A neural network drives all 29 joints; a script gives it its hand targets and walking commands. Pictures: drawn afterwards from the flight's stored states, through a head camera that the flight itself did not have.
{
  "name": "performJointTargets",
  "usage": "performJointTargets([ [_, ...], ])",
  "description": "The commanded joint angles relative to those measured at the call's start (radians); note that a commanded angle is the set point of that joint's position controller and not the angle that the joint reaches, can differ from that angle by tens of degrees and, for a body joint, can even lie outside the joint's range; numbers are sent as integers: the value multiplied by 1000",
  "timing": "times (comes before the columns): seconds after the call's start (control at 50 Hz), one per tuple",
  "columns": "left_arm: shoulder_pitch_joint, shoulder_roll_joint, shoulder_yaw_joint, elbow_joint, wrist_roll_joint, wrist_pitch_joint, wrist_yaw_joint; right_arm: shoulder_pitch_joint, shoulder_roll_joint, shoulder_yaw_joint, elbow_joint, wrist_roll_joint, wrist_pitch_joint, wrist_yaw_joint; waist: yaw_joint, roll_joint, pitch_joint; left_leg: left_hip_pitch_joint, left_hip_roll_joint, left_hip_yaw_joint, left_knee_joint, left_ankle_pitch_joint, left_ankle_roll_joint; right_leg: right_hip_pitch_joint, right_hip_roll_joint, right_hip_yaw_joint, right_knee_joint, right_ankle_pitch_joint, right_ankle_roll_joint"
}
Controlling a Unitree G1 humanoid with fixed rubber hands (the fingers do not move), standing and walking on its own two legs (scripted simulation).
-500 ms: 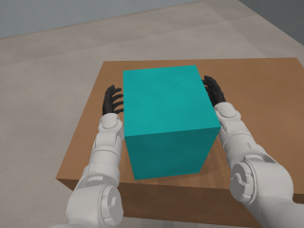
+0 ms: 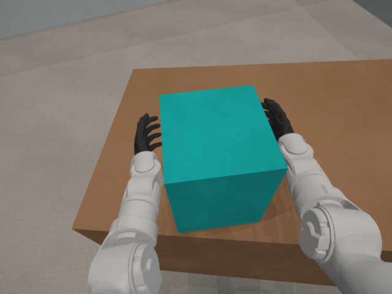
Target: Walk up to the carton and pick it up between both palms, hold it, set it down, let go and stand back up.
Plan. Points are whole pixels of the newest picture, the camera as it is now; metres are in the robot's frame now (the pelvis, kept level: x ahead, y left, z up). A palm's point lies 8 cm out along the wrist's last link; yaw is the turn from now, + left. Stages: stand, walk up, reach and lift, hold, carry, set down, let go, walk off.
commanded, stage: set down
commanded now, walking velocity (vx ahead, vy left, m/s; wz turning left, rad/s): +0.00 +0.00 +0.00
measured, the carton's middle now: (213, 163) +0.39 +0.05 +0.00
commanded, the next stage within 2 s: none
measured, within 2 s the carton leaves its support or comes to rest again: rests again in 0.24 s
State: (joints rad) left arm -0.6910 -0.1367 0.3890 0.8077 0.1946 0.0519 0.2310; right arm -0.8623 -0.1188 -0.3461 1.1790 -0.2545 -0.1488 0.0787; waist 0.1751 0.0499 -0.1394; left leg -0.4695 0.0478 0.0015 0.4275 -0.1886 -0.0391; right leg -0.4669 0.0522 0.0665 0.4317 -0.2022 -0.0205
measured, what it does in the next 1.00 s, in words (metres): stands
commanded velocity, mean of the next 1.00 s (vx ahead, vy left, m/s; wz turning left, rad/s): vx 0.00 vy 0.00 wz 0.00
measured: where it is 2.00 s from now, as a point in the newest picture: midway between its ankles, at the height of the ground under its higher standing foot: outside the picture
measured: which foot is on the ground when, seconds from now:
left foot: down 0.00-1.00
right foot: down 0.00-1.00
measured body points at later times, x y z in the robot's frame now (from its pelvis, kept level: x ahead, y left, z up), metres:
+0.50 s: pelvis +0.00 +0.00 +0.00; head +0.07 -0.04 +0.44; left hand +0.38 +0.20 +0.04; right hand +0.46 -0.09 +0.04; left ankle -0.01 +0.15 -0.74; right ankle -0.01 -0.10 -0.74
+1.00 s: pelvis +0.00 +0.00 +0.00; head +0.07 -0.04 +0.44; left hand +0.37 +0.20 +0.04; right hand +0.46 -0.09 +0.04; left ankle -0.01 +0.14 -0.74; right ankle -0.01 -0.10 -0.74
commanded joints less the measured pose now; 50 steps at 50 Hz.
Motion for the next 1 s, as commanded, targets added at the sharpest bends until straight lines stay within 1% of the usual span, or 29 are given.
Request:
performJointTargets([
  [0.0, -624, -563, -216, -125, 55, -80, -56, -728, 478, 142, -59, -18, -116, 121, 99, -112, -733, 396, 29, 70, 47, 819, -43, 22, 28, -165, -138, 291, -48],
  [0.04, -624, -563, -222, -108, 48, -89, -60, -725, 485, 136, -53, -16, -118, 116, 86, -113, -732, 385, 25, 68, 43, 800, -42, 23, 30, -167, -134, 293, -49],
  [0.1, -628, -571, -238, -111, 37, -109, -58, -736, 502, 146, -67, -17, -134, 113, 90, -115, -769, 375, 25, 68, 58, 823, -42, 28, 26, -164, -126, 322, -41],
  [0.16, -646, -560, -237, -97, 30, -128, -60, -718, 493, 150, -29, -27, -140, 111, 80, -135, -763, 365, 30, 68, 58, 826, -44, 14, 30, -171, -124, 327, -41],
  [0.2, -628, -561, -229, -95, 41, -128, -60, -712, 482, 144, -26, -30, -146, 112, 92, -110, -749, 365, 31, 67, 60, 827, -46, 13, 26, -166, -119, 314, -42],
  [0.26, -628, -542, -214, -82, 44, -134, -64, -691, 469, 127, 17, -38, -140, 112, 81, -131, -709, 358, 25, 73, 46, 779, -41, 13, 27, -167, -124, 292, -41],
  [0.28, -614, -547, -219, -82, 47, -132, -67, -691, 467, 125, 16, -44, -145, 111, 80, -123, -713, 363, 26, 73, 50, 794, -40, 15, 23, -165, -125, 304, -41],
  [0.34, -615, -529, -181, -61, 61, -138, -70, -700, 468, 124, 9, -48, -147, 110, 94, -147, -699, 323, 17, 83, 41, 738, -31, 46, 18, -161, -114, 311, -30],
  [0.38, -616, -533, -192, -59, 61, -143, -74, -695, 470, 110, 25, -58, -149, 106, 78, -140, -692, 323, 17, 80, 43, 740, -30, 34, 21, -168, -111, 300, -34],
  [0.4, -608, -536, -190, -55, 62, -143, -73, -686, 460, 111, 23, -58, -148, 107, 83, -138, -683, 335, 21, 77, 39, 753, -32, 30, 23, -166, -119, 290, -38],
  [0.46, -619, -528, -181, -70, 66, -152, -73, -674, 456, 92, 43, -71, -148, 109, 75, -133, -680, 342, 17, 82, 42, 761, -32, 11, 23, -166, -125, 284, -36],
  [0.52, -617, -518, -157, -62, 77, -156, -73, -676, 464, 95, 42, -70, -152, 112, 90, -136, -677, 318, 15, 85, 37, 735, -27, 30, 17, -159, -114, 289, -32],
  [0.56, -616, -515, -179, -64, 66, -158, -69, -658, 433, 79, 64, -78, -153, 109, 69, -127, -676, 333, 22, 79, 40, 735, -33, -3, 20, -168, -119, 268, -37],
  [0.58, -617, -512, -161, -61, 71, -159, -70, -684, 441, 74, 41, -74, -155, 110, 79, -134, -686, 326, 18, 81, 41, 730, -30, 2, 20, -163, -119, 263, -38],
  [0.64, -593, -504, -149, -60, 82, -159, -69, -668, 429, 58, 51, -88, -156, 113, 73, -134, -667, 330, 14, 82, 37, 713, -27, 4, 20, -162, -121, 251, -39],
  [0.66, -588, -505, -145, -52, 85, -162, -69, -663, 430, 56, 55, -93, -157, 112, 75, -149, -666, 323, 14, 84, 36, 712, -25, 3, 22, -167, -116, 258, -39],
  [0.68, -579, -494, -139, -61, 89, -164, -69, -650, 413, 61, 54, -89, -158, 113, 73, -131, -657, 330, 12, 83, 38, 719, -26, -5, 17, -162, -115, 252, -38],
  [0.7, -582, -495, -128, -53, 92, -164, -69, -660, 421, 52, 57, -93, -159, 112, 84, -147, -653, 317, 14, 89, 36, 700, -23, 3, 20, -165, -114, 246, -37],
  [0.72, -582, -493, -127, -56, 100, -162, -67, -667, 412, 44, 49, -98, -160, 116, 80, -131, -658, 325, 13, 83, 39, 709, -23, -3, 18, -163, -112, 250, -38],
  [0.76, -570, -487, -121, -71, 107, -165, -70, -640, 414, 40, 64, -102, -156, 114, 72, -152, -635, 319, 12, 87, 33, 699, -22, 10, 16, -163, -115, 248, -31],
  [0.78, -569, -483, -123, -68, 106, -164, -70, -641, 398, 33, 59, -106, -157, 117, 71, -132, -635, 323, 13, 84, 31, 701, -23, 5, 16, -163, -117, 242, -37],
  [0.8, -564, -482, -109, -70, 116, -163, -74, -642, 412, 30, 73, -110, -151, 116, 73, -144, -616, 312, 11, 91, 28, 685, -18, 12, 14, -163, -120, 233, -37],
  [0.82, -572, -487, -114, -68, 113, -166, -73, -635, 403, 27, 69, -115, -156, 116, 63, -143, -627, 319, 14, 88, 29, 700, -20, 1, 19, -169, -118, 241, -37],
  [0.86, -529, -464, -91, -55, 125, -165, -75, -627, 390, 26, 57, -123, -156, 118, 75, -149, -610, 306, 10, 89, 29, 703, -14, 12, 15, -163, -118, 243, -33],
  [0.88, -550, -468, -89, -56, 124, -164, -75, -646, 401, 23, 67, -121, -155, 121, 81, -140, -614, 297, 10, 93, 27, 671, -13, 16, 10, -159, -112, 238, -34],
  [0.9, -554, -463, -98, -58, 120, -164, -76, -637, 383, 12, 68, -124, -157, 119, 64, -152, -617, 293, 8, 92, 21, 658, -14, 19, 12, -160, -114, 237, -35],
  [0.94, -553, -460, -89, -69, 123, -167, -73, -640, 384, 8, 71, -128, -154, 122, 73, -139, -616, 309, 8, 90, 25, 678, -13, 10, 12, -161, -116, 229, -33],
  [0.96, -539, -443, -82, -62, 128, -165, -70, -626, 359, -1, 80, -128, -156, 124, 65, -142, -617, 306, 10, 87, 27, 682, -12, -5, 13, -159, -112, 228, -35],
  [0.98, -532, -446, -83, -65, 130, -165, -70, -623, 364, -6, 79, -136, -158, 122, 68, -132, -620, 312, 10, 90, 26, 670, -12, -7, 12, -161, -116, 217, -36],
])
